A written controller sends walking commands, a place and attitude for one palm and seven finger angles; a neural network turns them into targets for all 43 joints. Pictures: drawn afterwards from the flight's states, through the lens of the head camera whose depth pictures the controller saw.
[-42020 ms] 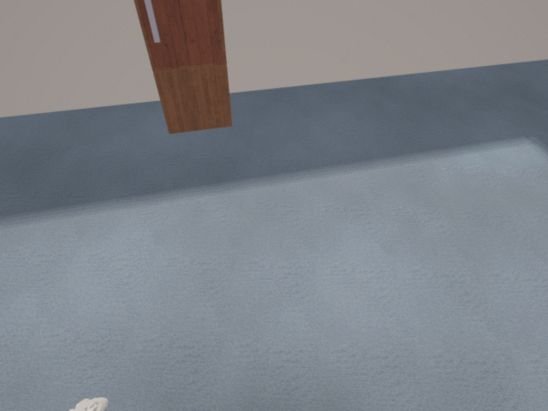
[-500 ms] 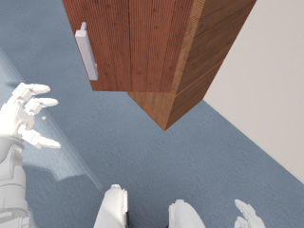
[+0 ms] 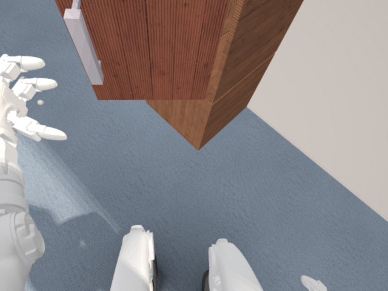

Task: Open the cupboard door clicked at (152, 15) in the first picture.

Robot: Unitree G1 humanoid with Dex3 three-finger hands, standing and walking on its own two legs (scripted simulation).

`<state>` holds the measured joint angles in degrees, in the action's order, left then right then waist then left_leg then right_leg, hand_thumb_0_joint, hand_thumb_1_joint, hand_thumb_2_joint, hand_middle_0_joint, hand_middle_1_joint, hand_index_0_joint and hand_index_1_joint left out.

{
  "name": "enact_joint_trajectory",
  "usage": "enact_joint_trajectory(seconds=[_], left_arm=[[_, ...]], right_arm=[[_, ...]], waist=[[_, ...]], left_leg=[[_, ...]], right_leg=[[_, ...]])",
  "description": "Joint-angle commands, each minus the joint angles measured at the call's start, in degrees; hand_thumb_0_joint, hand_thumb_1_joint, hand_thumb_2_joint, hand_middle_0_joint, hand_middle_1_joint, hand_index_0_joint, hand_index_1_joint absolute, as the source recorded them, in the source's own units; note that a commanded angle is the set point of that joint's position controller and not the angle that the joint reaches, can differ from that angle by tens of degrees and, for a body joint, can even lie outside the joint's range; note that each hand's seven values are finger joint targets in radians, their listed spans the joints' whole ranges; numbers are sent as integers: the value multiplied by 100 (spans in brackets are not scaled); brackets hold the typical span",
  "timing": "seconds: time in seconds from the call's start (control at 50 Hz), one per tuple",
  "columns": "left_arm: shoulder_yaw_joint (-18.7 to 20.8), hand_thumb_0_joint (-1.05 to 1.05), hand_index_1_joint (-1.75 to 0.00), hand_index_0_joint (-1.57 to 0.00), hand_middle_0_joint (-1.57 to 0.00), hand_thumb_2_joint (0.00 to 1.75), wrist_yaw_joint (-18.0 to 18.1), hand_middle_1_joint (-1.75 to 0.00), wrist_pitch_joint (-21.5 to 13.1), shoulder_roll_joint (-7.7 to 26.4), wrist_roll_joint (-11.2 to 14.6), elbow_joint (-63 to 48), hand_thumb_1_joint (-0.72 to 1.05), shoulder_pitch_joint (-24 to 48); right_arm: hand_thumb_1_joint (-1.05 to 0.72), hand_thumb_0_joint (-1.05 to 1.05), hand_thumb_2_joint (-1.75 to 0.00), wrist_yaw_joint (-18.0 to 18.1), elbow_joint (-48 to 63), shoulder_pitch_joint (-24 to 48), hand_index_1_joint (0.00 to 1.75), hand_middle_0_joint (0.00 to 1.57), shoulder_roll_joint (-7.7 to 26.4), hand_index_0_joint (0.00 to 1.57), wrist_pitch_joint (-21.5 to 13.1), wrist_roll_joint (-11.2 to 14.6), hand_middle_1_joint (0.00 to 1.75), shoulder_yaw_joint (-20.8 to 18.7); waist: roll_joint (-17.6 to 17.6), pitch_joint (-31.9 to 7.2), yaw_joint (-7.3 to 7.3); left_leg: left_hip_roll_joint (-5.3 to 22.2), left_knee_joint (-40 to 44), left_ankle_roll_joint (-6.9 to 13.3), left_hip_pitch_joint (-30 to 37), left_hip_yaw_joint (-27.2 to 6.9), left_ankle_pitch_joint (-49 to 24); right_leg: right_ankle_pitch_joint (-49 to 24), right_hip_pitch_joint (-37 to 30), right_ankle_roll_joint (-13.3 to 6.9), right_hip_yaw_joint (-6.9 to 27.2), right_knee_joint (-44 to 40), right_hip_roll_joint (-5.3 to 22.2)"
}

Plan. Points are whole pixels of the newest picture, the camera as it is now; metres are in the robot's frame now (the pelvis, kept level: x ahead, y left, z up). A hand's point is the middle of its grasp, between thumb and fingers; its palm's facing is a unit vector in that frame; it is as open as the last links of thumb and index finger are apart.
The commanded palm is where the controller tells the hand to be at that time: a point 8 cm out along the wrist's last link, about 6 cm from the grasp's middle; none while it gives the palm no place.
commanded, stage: move the hooked fingers beside the handle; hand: left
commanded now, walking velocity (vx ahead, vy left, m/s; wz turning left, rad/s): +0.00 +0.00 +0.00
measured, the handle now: (88, 44) +0.62 +0.25 +0.04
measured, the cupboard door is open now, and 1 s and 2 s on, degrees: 49 49 49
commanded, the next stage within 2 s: slide the fingers in behind the handle in 1.42 s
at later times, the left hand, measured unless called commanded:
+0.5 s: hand (54, 67) +0.53 +0.29 +0.06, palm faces +0.09 -1.00 -0.02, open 14.0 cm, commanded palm +0.54 +0.31 +0.05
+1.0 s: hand (53, 59) +0.56 +0.30 +0.04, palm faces +0.11 -0.99 -0.02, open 14.0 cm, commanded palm +0.56 +0.30 +0.04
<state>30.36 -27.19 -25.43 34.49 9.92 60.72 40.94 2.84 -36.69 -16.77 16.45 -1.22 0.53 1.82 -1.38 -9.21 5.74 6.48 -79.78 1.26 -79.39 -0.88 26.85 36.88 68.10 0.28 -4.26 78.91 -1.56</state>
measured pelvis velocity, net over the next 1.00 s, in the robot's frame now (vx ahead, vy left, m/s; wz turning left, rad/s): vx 0.00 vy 0.01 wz -0.06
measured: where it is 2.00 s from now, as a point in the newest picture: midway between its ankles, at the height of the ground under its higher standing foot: outside the picture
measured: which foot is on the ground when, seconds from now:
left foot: down 0.00-1.00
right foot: down 0.00-1.00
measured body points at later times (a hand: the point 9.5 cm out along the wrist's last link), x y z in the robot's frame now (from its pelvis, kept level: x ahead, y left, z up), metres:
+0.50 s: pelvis +0.00 +0.00 -0.03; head +0.18 +0.04 +0.38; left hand +0.52 +0.34 +0.06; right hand +0.02 -0.28 -0.12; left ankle +0.08 +0.11 -0.59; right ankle +0.01 -0.13 -0.59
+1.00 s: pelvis +0.00 +0.01 -0.03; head +0.22 +0.06 +0.36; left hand +0.55 +0.36 +0.05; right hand +0.00 -0.25 -0.12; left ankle +0.08 +0.11 -0.59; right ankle +0.01 -0.13 -0.59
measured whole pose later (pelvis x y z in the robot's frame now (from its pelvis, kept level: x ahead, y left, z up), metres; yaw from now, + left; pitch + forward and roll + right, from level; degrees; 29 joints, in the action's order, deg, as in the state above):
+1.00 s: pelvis +0.00 +0.01 -0.03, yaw -4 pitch +34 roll -9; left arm 34.4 -24.0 -14.4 50.3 0.7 66.3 62.7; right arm 1.1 -35.0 -19.7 14.8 4.0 -1.1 5.9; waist -2.4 -6.3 12.4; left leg 7.9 -85.8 1.8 -92.2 -3.1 28.4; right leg 37.3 79.4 0.8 -5.5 82.5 -3.4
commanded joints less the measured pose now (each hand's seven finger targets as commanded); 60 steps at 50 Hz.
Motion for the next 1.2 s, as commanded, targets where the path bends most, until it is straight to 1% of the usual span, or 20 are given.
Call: enact_joint_trajectory(seconds=[0.0,0.08,0.14,0.18,0.22,0.34,0.44,0.5,0.6,0.62,0.66,0.7,0.76,0.8,0.84,0.88,1.02,1.06,1.14,1.18], left_arm=[[295,0,-120,-30,-30,30,44,-120,-283,1932,59,-962,-50,2260],[346,0,-120,-30,-30,30,145,-120,-249,2133,-52,-909,-50,2599],[336,0,-120,-30,-30,30,187,-120,-133,2299,-139,-549,-50,2855],[457,0,-120,-30,-30,30,218,-120,-169,2575,-210,-624,-50,3071],[221,0,-120,-30,-30,30,228,-120,-132,2392,-270,-579,-50,3307],[280,0,-120,-30,-30,30,232,-120,129,2837,-436,-143,-50,3755],[399,0,-120,-30,-30,30,283,-120,240,3221,-554,-257,-50,4168],[433,0,-120,-30,-30,30,277,-120,358,3422,-647,-7,-50,4335],[303,0,-120,-30,-30,30,304,-120,499,3670,-841,-42,-50,4890],[350,0,-120,-30,-30,30,299,-120,510,3730,-858,-155,-50,4859],[406,0,-120,-30,-30,30,242,-120,583,3669,-826,-132,-50,4555],[447,0,-120,-30,-30,30,207,-120,702,3710,-808,-156,-50,4467],[454,0,-120,-30,-30,30,203,-120,751,3578,-788,-560,-50,4514],[647,0,-120,-30,-30,30,239,-120,747,3752,-760,-778,-50,4482],[655,0,-120,-30,-30,30,271,-120,746,3707,-727,-813,-50,4546],[684,0,-120,-30,-30,30,303,-120,695,3738,-752,-942,-50,4584],[172,0,-120,-30,-30,30,344,-120,744,3054,-733,-455,-50,4404],[118,0,-120,-30,-30,30,366,-120,683,2903,-707,-495,-50,4375],[177,0,-120,-30,-30,30,404,-120,642,3029,-682,-181,-50,4270],[262,0,-120,-30,-30,30,432,-120,555,3212,-724,-189,-50,4325]], right_arm=[[-90,0,-90,105,376,-747,30,20,1145,20,-41,-23,30,-425],[-90,0,-90,82,348,-812,30,20,1155,20,35,-41,30,-397],[-90,0,-90,78,344,-834,30,20,1159,20,99,-22,30,-339],[-90,0,-90,94,349,-869,30,20,1197,20,116,-50,30,-321],[-90,0,-90,81,318,-894,30,20,1179,20,140,-57,30,-310],[-90,0,-90,99,341,-1035,30,20,1227,20,233,-65,30,-206],[-90,0,-90,93,364,-1166,30,20,1243,20,285,-110,30,-147],[-90,0,-90,97,393,-1209,30,20,1260,20,323,-110,30,-89],[-90,0,-90,122,381,-1333,30,20,1290,20,384,-155,30,-6],[-90,0,-90,118,390,-1376,30,20,1277,20,405,-169,30,-6],[-90,0,-90,77,420,-1439,30,20,1275,20,435,-179,30,-17],[-90,0,-90,79,442,-1463,30,20,1293,20,489,-178,30,-26],[-90,0,-90,32,437,-1511,30,20,1249,20,504,-192,30,-76],[-90,0,-90,-2,410,-1542,30,20,1260,20,518,-197,30,-101],[-90,0,-90,-10,341,-1551,30,20,1243,20,511,-200,30,-111],[-90,0,-90,-29,297,-1564,30,20,1241,20,494,-209,30,-120],[-90,0,-90,-30,261,-1518,30,20,1212,20,478,-187,30,-113],[-90,0,-90,-31,282,-1537,30,20,1190,20,464,-196,30,-130],[-90,0,-90,-5,344,-1458,30,20,1211,20,476,-185,30,-87],[-90,0,-90,2,384,-1425,30,20,1228,20,470,-192,30,-66]], waist=[[-942,-2833,5],[-1046,-3003,73],[-875,-2670,210],[-1093,-2916,188],[-1245,-2880,307],[-1186,-2851,455],[-1500,-3222,498],[-1346,-3125,612],[-1685,-3201,790],[-1848,-3341,713],[-1957,-3507,626],[-1769,-3436,648],[-2111,-3632,575],[-2091,-3803,508],[-1920,-3664,586],[-2091,-3739,550],[-1840,-3048,701],[-1868,-3089,694],[-1565,-2828,731],[-1704,-2880,695]], left_leg=[[-199,793,46,3597,-489,-1202],[-167,695,52,3667,-520,-1437],[-161,605,92,3213,-479,-1158],[-151,549,84,3305,-493,-1251],[-130,527,73,3424,-546,-1238],[-111,327,119,3038,-559,-1192],[-83,152,127,3134,-592,-1528],[-68,27,157,2823,-600,-1436],[-30,-110,161,2920,-700,-1506],[-31,-117,143,3026,-702,-1644],[-19,-70,111,3269,-771,-1868],[-4,-81,125,3166,-757,-1852],[21,-25,90,3571,-818,-2073],[25,28,68,3711,-846,-2195],[29,27,93,3596,-807,-2100],[38,77,69,3764,-836,-2153],[17,293,56,3668,-883,-1703],[11,289,62,3774,-883,-1838],[-24,216,107,3265,-748,-1632],[-22,174,99,3229,-730,-1707]], right_leg=[[-1283,365,-208,97,-1105,-202],[-1410,446,-203,85,-1041,-217],[-1271,459,-170,119,-1077,-237],[-1293,520,-187,119,-990,-245],[-1260,763,-189,90,-978,-244],[-1249,847,-163,77,-882,-261],[-1436,907,-168,56,-766,-268],[-1403,968,-140,51,-705,-288],[-1415,1294,-157,-19,-571,-303],[-1477,1243,-171,-27,-542,-303],[-1568,1303,-201,-88,-477,-322],[-1590,1253,-167,-97,-506,-325],[-1667,1385,-198,-123,-493,-326],[-1725,1251,-198,-128,-539,-339],[-1729,1164,-171,-105,-619,-340],[-1705,1220,-194,-115,-615,-338],[-1481,1383,-206,-161,-782,-331],[-1561,1386,-220,-150,-783,-332],[-1513,1199,-188,-109,-820,-331],[-1546,1192,-199,-99,-751,-321]])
